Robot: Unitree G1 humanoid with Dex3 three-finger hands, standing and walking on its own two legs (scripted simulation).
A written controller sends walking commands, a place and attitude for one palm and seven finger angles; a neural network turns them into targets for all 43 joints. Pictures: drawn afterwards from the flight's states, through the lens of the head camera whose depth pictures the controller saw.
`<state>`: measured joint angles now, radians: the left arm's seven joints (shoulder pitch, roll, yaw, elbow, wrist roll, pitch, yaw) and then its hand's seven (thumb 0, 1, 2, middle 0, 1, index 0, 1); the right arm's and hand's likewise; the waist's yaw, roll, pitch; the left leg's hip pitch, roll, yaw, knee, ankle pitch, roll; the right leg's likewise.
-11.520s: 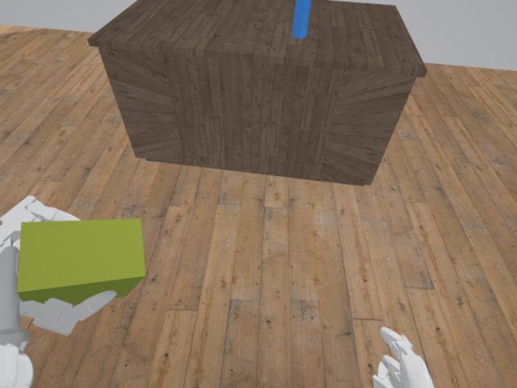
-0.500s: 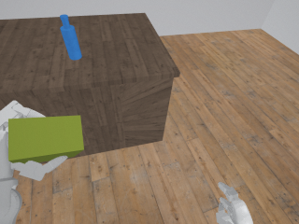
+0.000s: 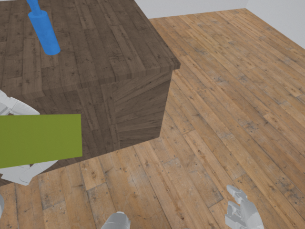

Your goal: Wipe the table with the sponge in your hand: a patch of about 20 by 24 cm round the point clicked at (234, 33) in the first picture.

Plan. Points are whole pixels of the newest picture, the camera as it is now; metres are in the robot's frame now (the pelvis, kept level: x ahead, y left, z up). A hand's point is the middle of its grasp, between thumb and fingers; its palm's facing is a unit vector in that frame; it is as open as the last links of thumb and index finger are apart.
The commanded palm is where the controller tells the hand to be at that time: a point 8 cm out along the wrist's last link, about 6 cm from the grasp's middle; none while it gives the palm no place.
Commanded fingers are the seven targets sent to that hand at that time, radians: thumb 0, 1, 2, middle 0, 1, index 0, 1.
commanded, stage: shuffle to correct the standing spot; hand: left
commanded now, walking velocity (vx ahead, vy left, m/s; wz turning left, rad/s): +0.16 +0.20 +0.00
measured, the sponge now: (48, 136) +0.23 +0.21 +0.19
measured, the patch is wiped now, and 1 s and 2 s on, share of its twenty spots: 0.00 0.00 0.00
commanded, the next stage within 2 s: none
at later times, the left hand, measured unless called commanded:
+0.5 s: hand (7, 111) +0.27 +0.31 +0.19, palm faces +0.39 -0.79 -0.47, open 10.3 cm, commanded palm +0.21 +0.34 +0.22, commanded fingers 0.00 0.10 1.30 -1.20 -1.60 -1.20 -1.60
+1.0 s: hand out of the picture +0.27 +0.37 +0.19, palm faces +0.45 -0.81 -0.38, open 10.3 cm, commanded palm +0.21 +0.40 +0.22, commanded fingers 0.00 0.10 1.30 -1.20 -1.60 -1.20 -1.60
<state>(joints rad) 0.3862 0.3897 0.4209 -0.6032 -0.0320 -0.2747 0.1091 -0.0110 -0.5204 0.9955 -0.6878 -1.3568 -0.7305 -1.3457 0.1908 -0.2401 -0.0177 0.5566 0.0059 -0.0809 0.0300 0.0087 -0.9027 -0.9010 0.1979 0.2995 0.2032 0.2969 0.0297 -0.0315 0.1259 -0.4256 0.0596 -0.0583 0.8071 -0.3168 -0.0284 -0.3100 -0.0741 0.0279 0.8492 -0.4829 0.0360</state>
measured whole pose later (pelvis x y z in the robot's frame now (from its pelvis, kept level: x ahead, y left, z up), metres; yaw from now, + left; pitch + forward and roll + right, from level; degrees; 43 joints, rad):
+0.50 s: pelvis +0.05 +0.06 +0.04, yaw +0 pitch +0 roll +3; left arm 0.45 0.35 0.37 -0.44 -0.01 -0.23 0.14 -0.01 -0.52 1.00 -0.69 -1.36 -0.73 -1.35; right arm 0.21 -0.27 -0.04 0.64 0.00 -0.12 -0.01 0.01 -0.91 -0.90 0.20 0.30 0.20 0.30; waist 0.02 -0.03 0.13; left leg -0.39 0.03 0.09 0.63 -0.22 0.00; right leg -0.20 -0.10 -0.06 0.57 -0.36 0.01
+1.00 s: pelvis +0.06 +0.12 +0.04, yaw +2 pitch -1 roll +3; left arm 0.41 0.30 0.32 -0.38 -0.01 -0.20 0.14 -0.01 -0.52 1.00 -0.69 -1.36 -0.73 -1.34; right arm 0.24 -0.23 0.02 0.67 -0.01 -0.08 -0.01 0.01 -0.90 -0.90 0.20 0.30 0.20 0.30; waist 0.03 -0.03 0.05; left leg -0.50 0.05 0.03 0.98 -0.29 -0.02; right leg -0.24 -0.10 -0.14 0.54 -0.27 -0.03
